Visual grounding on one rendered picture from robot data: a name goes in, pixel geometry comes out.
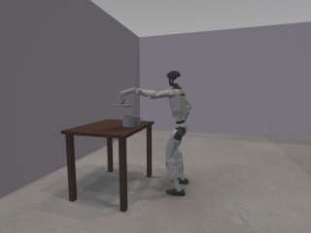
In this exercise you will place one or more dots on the left robot hand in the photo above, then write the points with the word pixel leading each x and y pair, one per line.
pixel 125 92

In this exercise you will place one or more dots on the left robot forearm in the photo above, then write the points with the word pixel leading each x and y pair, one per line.
pixel 142 92

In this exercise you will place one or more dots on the robot torso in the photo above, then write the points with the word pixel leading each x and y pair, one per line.
pixel 178 109

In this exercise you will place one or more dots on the table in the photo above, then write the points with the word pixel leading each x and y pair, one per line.
pixel 107 128

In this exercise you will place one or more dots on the robot right upper arm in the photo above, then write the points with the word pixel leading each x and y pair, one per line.
pixel 188 105

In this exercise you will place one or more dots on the pot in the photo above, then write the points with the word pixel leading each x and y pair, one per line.
pixel 131 120

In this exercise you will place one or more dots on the right robot forearm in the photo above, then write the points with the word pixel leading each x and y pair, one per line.
pixel 186 116

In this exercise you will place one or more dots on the robot left upper arm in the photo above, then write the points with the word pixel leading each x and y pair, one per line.
pixel 170 93

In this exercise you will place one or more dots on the robot left thigh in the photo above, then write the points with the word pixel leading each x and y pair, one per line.
pixel 171 144

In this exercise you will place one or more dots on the lid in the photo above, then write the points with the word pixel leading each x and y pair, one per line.
pixel 122 105

